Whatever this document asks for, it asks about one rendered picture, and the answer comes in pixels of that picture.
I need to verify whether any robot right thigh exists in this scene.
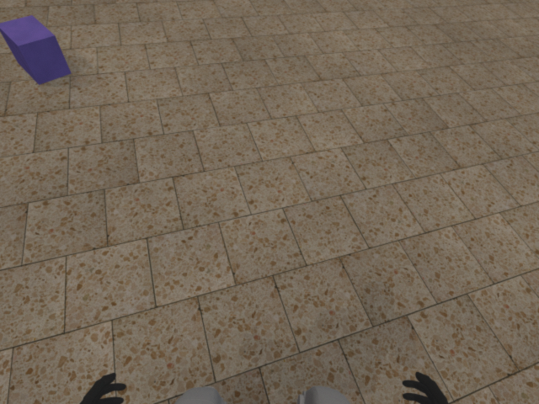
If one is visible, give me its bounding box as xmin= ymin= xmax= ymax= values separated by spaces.
xmin=297 ymin=386 xmax=350 ymax=404

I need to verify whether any robot left thigh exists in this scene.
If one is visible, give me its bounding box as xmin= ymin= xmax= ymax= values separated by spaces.
xmin=174 ymin=387 xmax=227 ymax=404

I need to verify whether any robot right hand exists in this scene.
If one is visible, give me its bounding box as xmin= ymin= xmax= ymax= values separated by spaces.
xmin=403 ymin=372 xmax=449 ymax=404

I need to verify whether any robot thigh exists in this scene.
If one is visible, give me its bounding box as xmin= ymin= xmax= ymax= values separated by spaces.
xmin=174 ymin=387 xmax=227 ymax=404
xmin=297 ymin=386 xmax=350 ymax=404

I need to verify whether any robot left hand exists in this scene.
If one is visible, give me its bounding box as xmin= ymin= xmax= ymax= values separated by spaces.
xmin=80 ymin=373 xmax=126 ymax=404

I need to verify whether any carton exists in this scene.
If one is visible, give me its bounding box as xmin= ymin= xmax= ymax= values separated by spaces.
xmin=0 ymin=15 xmax=71 ymax=85

